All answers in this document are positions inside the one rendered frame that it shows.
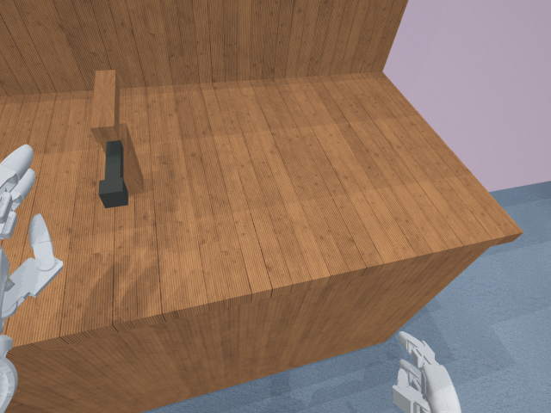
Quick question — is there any tap lever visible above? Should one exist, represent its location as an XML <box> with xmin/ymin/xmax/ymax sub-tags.
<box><xmin>98</xmin><ymin>140</ymin><xmax>128</xmax><ymax>208</ymax></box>

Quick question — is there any robot right hand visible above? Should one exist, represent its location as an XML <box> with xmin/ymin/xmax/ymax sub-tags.
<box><xmin>393</xmin><ymin>331</ymin><xmax>461</xmax><ymax>413</ymax></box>

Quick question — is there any left robot forearm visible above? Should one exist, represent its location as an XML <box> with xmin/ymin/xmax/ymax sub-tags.
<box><xmin>0</xmin><ymin>335</ymin><xmax>18</xmax><ymax>413</ymax></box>

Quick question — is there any counter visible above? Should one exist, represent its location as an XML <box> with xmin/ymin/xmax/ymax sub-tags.
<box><xmin>0</xmin><ymin>0</ymin><xmax>523</xmax><ymax>413</ymax></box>

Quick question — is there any robot left hand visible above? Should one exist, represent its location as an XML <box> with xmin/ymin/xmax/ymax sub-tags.
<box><xmin>0</xmin><ymin>145</ymin><xmax>63</xmax><ymax>335</ymax></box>

